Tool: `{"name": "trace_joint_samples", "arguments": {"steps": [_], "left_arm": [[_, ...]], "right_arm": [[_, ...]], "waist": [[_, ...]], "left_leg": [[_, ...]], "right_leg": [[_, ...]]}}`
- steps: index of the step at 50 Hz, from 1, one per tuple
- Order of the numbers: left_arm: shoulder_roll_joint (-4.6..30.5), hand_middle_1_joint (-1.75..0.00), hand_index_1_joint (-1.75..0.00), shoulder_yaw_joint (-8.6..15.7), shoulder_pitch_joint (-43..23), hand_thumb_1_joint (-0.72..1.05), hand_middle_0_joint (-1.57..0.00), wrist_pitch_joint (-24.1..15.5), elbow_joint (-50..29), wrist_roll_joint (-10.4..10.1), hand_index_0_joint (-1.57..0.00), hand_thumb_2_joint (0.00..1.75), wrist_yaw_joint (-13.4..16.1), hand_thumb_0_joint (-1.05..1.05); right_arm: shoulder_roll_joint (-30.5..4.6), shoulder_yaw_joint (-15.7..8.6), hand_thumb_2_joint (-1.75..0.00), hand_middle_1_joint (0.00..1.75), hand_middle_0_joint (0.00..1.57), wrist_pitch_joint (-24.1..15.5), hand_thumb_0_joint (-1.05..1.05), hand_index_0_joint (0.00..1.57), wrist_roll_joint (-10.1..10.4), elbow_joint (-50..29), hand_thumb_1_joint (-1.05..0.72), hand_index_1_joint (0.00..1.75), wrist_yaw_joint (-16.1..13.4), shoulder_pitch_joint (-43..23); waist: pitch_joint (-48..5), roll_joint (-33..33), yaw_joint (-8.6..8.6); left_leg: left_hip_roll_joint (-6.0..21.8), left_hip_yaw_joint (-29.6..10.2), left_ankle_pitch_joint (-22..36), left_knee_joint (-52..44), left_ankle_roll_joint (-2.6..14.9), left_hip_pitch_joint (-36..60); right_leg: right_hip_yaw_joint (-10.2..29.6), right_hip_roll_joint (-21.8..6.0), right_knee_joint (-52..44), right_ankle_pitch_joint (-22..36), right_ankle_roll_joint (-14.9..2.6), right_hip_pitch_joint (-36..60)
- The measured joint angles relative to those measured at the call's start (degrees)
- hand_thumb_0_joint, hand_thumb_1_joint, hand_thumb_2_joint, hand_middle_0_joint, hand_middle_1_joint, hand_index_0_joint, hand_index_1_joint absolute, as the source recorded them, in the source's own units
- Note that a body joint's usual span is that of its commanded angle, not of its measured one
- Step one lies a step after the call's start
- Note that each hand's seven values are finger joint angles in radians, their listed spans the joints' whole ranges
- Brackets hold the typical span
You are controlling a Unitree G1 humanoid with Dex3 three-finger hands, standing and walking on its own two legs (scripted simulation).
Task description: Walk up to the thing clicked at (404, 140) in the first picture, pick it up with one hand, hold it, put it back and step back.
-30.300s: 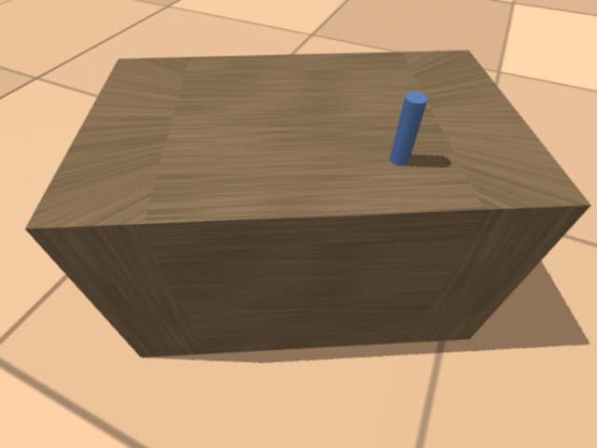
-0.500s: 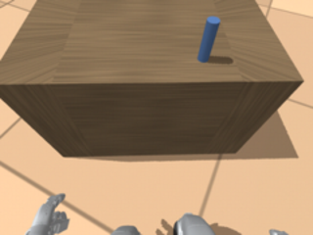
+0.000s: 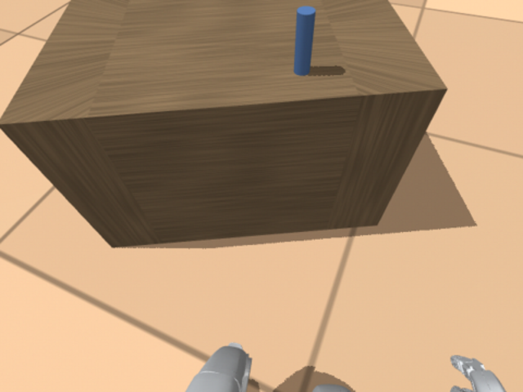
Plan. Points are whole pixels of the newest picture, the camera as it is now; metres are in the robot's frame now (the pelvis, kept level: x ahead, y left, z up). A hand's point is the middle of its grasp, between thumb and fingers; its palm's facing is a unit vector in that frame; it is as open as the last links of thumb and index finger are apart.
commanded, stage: step back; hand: right
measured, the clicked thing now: (303, 43) +0.90 -0.07 +0.02
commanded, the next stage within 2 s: stand in 1.62 s
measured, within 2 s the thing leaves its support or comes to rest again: neither
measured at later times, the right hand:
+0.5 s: hand out of the picture -0.03 -0.28 -0.13, palm faces -0.10 +0.90 -0.42, open 7.4 cm
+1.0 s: hand out of the picture -0.16 -0.27 -0.14, palm faces -0.09 +0.93 -0.35, open 7.4 cm
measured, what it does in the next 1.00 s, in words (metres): walks backwards: left foot, then right foot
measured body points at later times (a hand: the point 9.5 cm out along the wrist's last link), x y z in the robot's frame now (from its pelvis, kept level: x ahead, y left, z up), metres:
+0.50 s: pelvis -0.17 -0.02 +0.00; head -0.12 -0.01 +0.45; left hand -0.08 +0.30 -0.12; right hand -0.03 -0.33 -0.11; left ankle -0.10 +0.11 -0.72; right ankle -0.20 -0.16 -0.70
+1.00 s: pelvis -0.23 -0.02 +0.01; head -0.22 -0.01 +0.46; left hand -0.20 +0.31 -0.12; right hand -0.15 -0.32 -0.12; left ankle -0.21 +0.10 -0.73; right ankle -0.21 -0.15 -0.72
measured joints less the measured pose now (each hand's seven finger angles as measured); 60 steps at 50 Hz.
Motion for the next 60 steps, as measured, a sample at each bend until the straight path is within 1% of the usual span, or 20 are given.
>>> {"name": "trace_joint_samples", "arguments": {"steps": [2, 5, 9, 11, 13, 16, 20, 25, 27, 29, 31, 33, 36, 39, 43, 45, 48, 53, 57, 60], "left_arm": [[-0.35, -0.3, -0.3, -0.07, -0.28, 0.9, -0.2, 0.1, -0.35, 0.19, -0.21, 0.89, 0.41, 0.0], [-0.12, -0.3, -0.3, -0.07, -1.69, 0.9, -0.2, -0.2, -1.92, 0.28, -0.21, 0.89, 1.05, 0.01], [0.84, -0.3, -0.3, -0.18, -4.85, 0.9, -0.2, -0.65, -4.56, 0.03, -0.21, 0.89, 1.83, 0.0], [1.44, -0.3, -0.3, -0.38, -6.41, 0.9, -0.2, -0.5, -5.46, -0.48, -0.21, 0.89, 1.84, 0.0], [2.41, -0.3, -0.3, -0.38, -7.93, 0.9, -0.2, -0.03, -5.36, -0.96, -0.21, 0.89, 1.82, 0.0], [1.96, -0.3, -0.3, -0.38, -8.14, 0.9, -0.2, 1.07, -3.76, -1.29, -0.21, 0.89, 2.02, 0.0], [2.03, -0.3, -0.3, -0.11, -6.93, 0.9, -0.2, 0.99, -2.45, -1.9, -0.21, 0.89, 1.75, 0.0], [1.9, -0.3, -0.3, -0.23, -4.33, 0.9, -0.2, -0.72, -0.89, -1.41, -0.21, 0.89, 1.02, 0.0], [1.75, -0.3, -0.3, -0.25, -3.34, 0.9, -0.2, -1.88, 0.79, -1.03, -0.21, 0.89, 1.02, 0.0], [0.49, -0.3, -0.3, -0.36, -2.65, 0.9, -0.2, -2.52, 2.74, -0.28, -0.21, 0.89, 0.99, 0.0], [0.32, -0.3, -0.3, -0.64, -1.15, 0.9, -0.2, -2.66, 3.81, 0.11, -0.21, 0.89, 0.76, 0.0], [0.03, -0.3, -0.3, -0.73, -0.41, 0.9, -0.2, -2.85, 4.65, 0.15, -0.21, 0.89, 0.85, 0.0], [0.12, -0.3, -0.3, -0.54, 0.01, 0.9, -0.2, -3.51, 4.96, 0.3, -0.21, 0.89, 0.76, 0.0], [0.86, -0.3, -0.3, -0.25, -0.24, 0.9, -0.2, -3.92, 4.72, 0.39, -0.21, 0.89, 0.52, 0.0], [2.45, -0.3, -0.3, -0.42, -0.93, 0.9, -0.2, -3.13, 5.41, -0.41, -0.21, 0.89, 0.52, 0.0], [2.74, -0.3, -0.3, -0.55, -0.9, 0.9, -0.2, -2.63, 6.71, -0.89, -0.21, 0.89, 0.4, 0.0], [3.35, -0.3, -0.3, -0.46, -0.79, 0.9, -0.2, -2.95, 7.64, -1.3, -0.21, 0.89, 0.06, 0.0], [2.03, -0.3, -0.3, -0.29, -1.78, 0.9, -0.2, -4.87, 8.69, -0.68, -0.21, 0.89, 0.43, 0.0], [0.61, -0.3, -0.3, -0.62, -2.3, 0.9, -0.2, -5.46, 8.4, -0.3, -0.21, 0.89, 0.41, 0.0], [0.19, -0.3, -0.3, -1.15, -3.19, 0.9, -0.2, -5.21, 8.44, -0.5, -0.21, 0.89, 0.33, 0.0]], "right_arm": [[-0.2, 0.18, -0.9, 0.3, 0.2, -0.43, 0.01, 0.2, 0.19, 0.47, -0.91, 0.3, -0.04, 1.51], [-0.06, 0.47, -0.9, 0.3, 0.2, -0.51, 0.01, 0.2, -0.03, 1.19, -0.91, 0.3, -0.09, 3.45], [0.83, 0.71, -0.9, 0.3, 0.2, -0.39, 0.01, 0.2, -0.54, 2.01, -0.91, 0.3, 0.21, 4.51], [1.19, 0.69, -0.9, 0.3, 0.2, -0.78, 0.01, 0.2, -0.66, 2.19, -0.91, 0.3, 0.45, 4.57], [2.57, 0.63, -0.9, 0.3, 0.2, -1.01, 0.01, 0.2, -1.01, 2.88, -0.91, 0.3, 0.57, 3.57], [2.94, 1.18, -0.9, 0.3, 0.21, -0.93, 0.01, 0.2, -1.32, 2.7, -0.91, 0.3, 1.36, 3.07], [3.3, 1.65, -0.9, 0.3, 0.21, -0.98, 0.01, 0.2, -1.45, 2.18, -0.9, 0.3, 0.93, 1.89], [2.22, 1.15, -0.9, 0.3, 0.21, -1.32, 0.01, 0.2, -1.75, 0.49, -0.9, 0.3, 1.1, -0.74], [1.45, 1.07, -0.9, 0.3, 0.21, -1.09, 0.01, 0.2, -1.59, 0.21, -0.9, 0.3, 1.37, -1.74], [0.7, 0.63, -0.9, 0.3, 0.21, -0.57, 0.01, 0.2, -1.33, 0.96, -0.9, 0.3, 1.24, -2.3], [1.0, 0.44, -0.9, 0.3, 0.2, -0.07, 0.01, 0.2, -0.98, 2.13, -0.9, 0.3, 1.25, -1.35], [0.66, 0.32, -0.9, 0.3, 0.2, -0.34, 0.01, 0.2, -0.49, 3.11, -0.91, 0.3, 1.45, 0.05], [0.1, 0.21, -0.9, 0.3, 0.2, -0.84, 0.01, 0.2, -0.63, 4.82, -0.91, 0.3, 1.79, 2.52], [0.14, 0.06, -0.9, 0.3, 0.2, -1.19, 0.01, 0.2, -1.12, 6.86, -0.91, 0.3, 2.29, 4.79], [2.07, -0.1, -0.9, 0.3, 0.2, -2.42, 0.01, 0.2, -1.52, 9.16, -0.91, 0.3, 2.5, 5.38], [2.93, 0.2, -0.9, 0.3, 0.2, -3.04, 0.01, 0.2, -1.6, 9.14, -0.91, 0.3, 2.79, 5.67], [4.19, 0.83, -0.9, 0.3, 0.2, -3.69, 0.01, 0.2, -1.89, 8.91, -0.91, 0.3, 2.94, 5.48], [4.06, 1.14, -0.9, 0.3, 0.21, -2.77, 0.01, 0.2, -0.99, 9.04, -0.9, 0.3, 2.8, 4.54], [3.21, 0.8, -0.9, 0.3, 0.21, -2.83, 0.01, 0.2, -0.87, 9.52, -0.9, 0.3, 2.57, 4.35], [2.46, 0.4, -0.9, 0.3, 0.2, -3.77, 0.01, 0.2, -0.9, 9.99, -0.91, 0.3, 2.57, 4.05]], "waist": [[-0.31, 0.0, -0.26], [-0.04, -0.06, -0.75], [1.27, -0.86, -1.34], [1.88, -1.43, -1.73], [3.46, -4.47, -1.35], [2.86, -3.42, -2.18], [1.09, -2.64, -1.92], [-0.02, -1.51, -1.0], [-0.51, -0.61, -0.61], [-0.29, 2.04, -1.01], [-1.71, 1.04, -0.13], [-2.37, 0.68, 0.0], [-3.24, 0.59, -0.14], [-3.84, 0.3, -0.18], [-3.09, -2.93, 0.03], [-3.97, -2.82, -0.68], [-4.59, -2.99, -1.38], [-4.79, -0.3, -1.69], [-5.31, -0.13, -0.82], [-5.02, -0.23, -0.94]], "left_leg": [[-1.67, -0.03, -0.1, 4.62, -0.23, 0.48], [-1.48, 1.07, -1.8, 3.98, -0.69, 4.22], [1.12, 4.04, -2.93, -8.37, -0.39, 11.63], [2.13, 5.65, 1.73, -18.32, 0.26, 16.11], [0.43, 7.28, 6.29, -21.06, 1.18, 17.0], [2.16, 6.65, 7.29, -20.27, 1.85, 15.29], [4.76, 6.68, 10.75, -22.76, 1.51, 13.75], [7.1, 7.95, 13.26, -22.24, 0.73, 10.05], [8.3, 8.32, 13.04, -19.65, 0.13, 7.78], [8.43, 5.05, 8.11, -16.32, 0.81, 6.26], [4.99, 2.34, 1.97, -10.66, 0.63, 5.05], [2.72, 0.74, 1.38, -6.01, 0.55, 4.89], [2.23, 1.1, 0.59, -5.94, -0.02, 7.0], [3.37, 3.05, -0.82, -14.24, -0.36, 11.85], [1.72, 5.84, 10.33, -24.25, 0.4, 16.57], [2.24, 5.76, 10.27, -24.63, 1.4, 16.4], [3.27, 5.81, 10.93, -26.21, 1.43, 16.93], [5.23, 3.64, 7.39, -22.29, 0.18, 15.54], [3.75, 3.99, 0.4, -15.93, 0.58, 13.07], [4.39, 5.42, 6.18, -22.57, 0.69, 14.6]], "right_leg": [[-0.6, -0.76, -1.05, 1.54, -0.05, -0.74], [-2.1, -1.42, -1.19, 3.05, -0.2, -2.39], [-4.39, -2.55, 0.6, 4.38, -0.04, -5.6], [-5.24, -3.25, 2.7, 4.57, 0.32, -7.7], [-3.31, -4.73, 4.91, 4.89, 0.44, -9.2], [0.94, 0.6, 17.08, -8.18, 0.31, -11.72], [3.64, 4.92, 28.7, -9.85, 0.39, -11.31], [1.21, 1.89, 10.03, -8.64, 1.03, -0.99], [0.19, 1.5, -1.64, -3.22, 0.52, 3.86], [-0.89, 3.28, -1.8, -1.31, 0.42, 3.78], [-0.01, 2.35, -0.67, -1.21, -0.17, 2.42], [0.08, 1.28, -1.11, -0.39, -0.04, 2.11], [-0.77, 0.0, -1.32, 0.32, 0.34, 1.39], [-2.14, -1.16, -0.71, 0.21, 0.79, 0.7], [-0.68, -3.56, 2.0, -2.23, 0.84, -0.14], [-0.41, -2.23, 4.89, -6.74, 0.13, -1.21], [-1.49, -1.38, 4.3, -7.28, -0.24, -0.96], [-4.01, 0.63, -6.99, 4.59, 0.43, 3.54], [-4.29, -0.54, -6.67, 3.3, 0.49, 3.99], [-4.84, -1.77, -5.7, 2.3, 1.79, 4.25]]}}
